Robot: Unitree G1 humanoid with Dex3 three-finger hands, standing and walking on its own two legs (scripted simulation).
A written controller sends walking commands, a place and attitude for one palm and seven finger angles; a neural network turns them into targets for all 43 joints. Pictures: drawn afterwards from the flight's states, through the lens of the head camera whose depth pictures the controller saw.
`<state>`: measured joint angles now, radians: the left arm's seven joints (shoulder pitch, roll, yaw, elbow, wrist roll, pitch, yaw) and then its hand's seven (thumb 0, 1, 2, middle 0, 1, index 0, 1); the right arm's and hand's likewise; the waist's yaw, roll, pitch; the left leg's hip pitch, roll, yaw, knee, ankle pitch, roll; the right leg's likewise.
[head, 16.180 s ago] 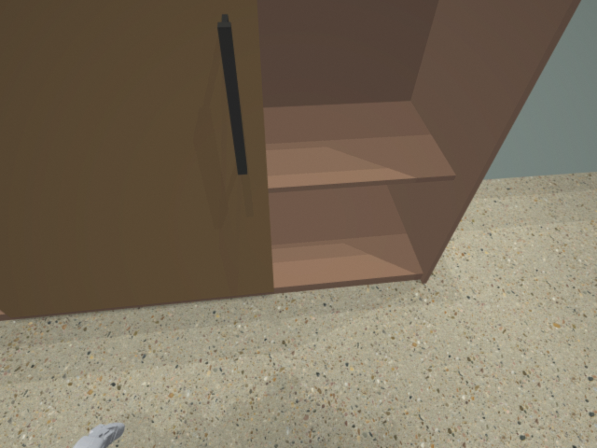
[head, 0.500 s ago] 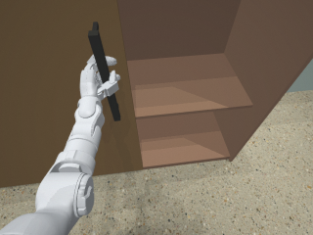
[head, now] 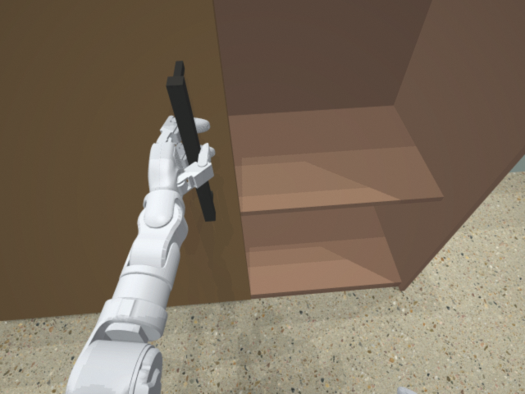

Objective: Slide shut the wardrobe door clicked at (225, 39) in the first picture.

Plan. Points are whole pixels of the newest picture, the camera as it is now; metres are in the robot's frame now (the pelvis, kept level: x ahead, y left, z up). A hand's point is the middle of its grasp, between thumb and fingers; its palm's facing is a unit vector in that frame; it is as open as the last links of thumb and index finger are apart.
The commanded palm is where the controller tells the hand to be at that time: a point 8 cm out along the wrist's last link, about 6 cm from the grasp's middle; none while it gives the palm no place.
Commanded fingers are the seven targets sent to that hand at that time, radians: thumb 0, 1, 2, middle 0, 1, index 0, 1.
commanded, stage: tug the door sideways, standing still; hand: left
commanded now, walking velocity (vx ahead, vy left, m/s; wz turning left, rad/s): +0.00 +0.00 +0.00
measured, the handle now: (197, 155) +0.49 +0.11 +0.09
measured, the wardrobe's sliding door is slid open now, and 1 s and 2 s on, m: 0.59 0.59 0.57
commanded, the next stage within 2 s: step sideways, sliding the door along in 0.82 s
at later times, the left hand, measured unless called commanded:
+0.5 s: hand (210, 165) +0.43 +0.08 +0.12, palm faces +0.13 -0.99 -0.03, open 5.8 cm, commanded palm +0.40 +0.07 +0.11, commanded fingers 0.00 0.90 0.90 -0.45 -1.40 -0.45 -1.40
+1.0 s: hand (207, 166) +0.43 +0.08 +0.12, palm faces +0.07 -1.00 -0.07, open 6.0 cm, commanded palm +0.41 +0.11 +0.11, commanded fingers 0.00 0.90 0.90 -0.45 -1.40 -0.45 -1.40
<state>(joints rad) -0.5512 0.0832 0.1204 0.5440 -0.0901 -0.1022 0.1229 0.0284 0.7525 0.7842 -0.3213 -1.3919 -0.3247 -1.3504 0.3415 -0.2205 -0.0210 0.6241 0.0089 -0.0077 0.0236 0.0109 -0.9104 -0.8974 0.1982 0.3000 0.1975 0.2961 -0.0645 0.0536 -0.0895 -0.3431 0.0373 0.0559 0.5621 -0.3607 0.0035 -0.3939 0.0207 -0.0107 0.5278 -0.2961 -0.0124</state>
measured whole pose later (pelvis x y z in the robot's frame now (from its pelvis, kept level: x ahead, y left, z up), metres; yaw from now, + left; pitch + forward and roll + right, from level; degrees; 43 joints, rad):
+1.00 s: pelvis -0.04 +0.00 -0.01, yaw +4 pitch +9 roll -1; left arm -0.89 0.11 0.04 0.99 -0.08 -0.26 0.17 0.01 0.74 0.80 -0.35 -1.39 -0.28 -1.40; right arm 0.34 -0.23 -0.01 0.76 0.00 -0.09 0.01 0.01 -0.91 -0.90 0.20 0.30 0.20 0.30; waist -0.06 0.05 -0.03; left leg -0.46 0.00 0.00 0.66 -0.36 0.01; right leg -0.49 -0.02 -0.07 0.63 -0.30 0.00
